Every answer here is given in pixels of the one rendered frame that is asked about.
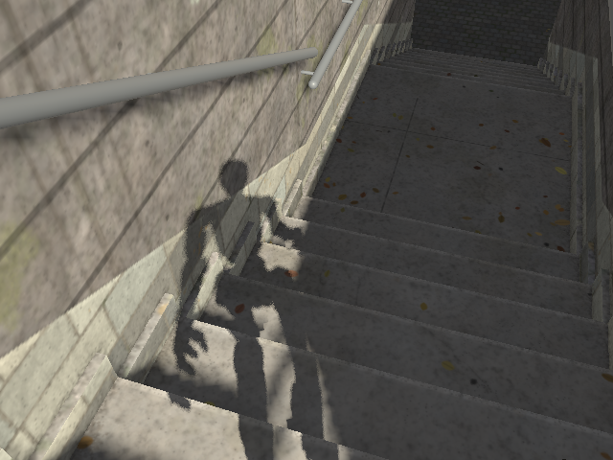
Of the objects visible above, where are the stairs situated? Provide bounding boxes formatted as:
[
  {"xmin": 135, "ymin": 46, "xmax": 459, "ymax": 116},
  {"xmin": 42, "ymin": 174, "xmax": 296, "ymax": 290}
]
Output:
[
  {"xmin": 70, "ymin": 195, "xmax": 613, "ymax": 460},
  {"xmin": 376, "ymin": 47, "xmax": 565, "ymax": 95}
]

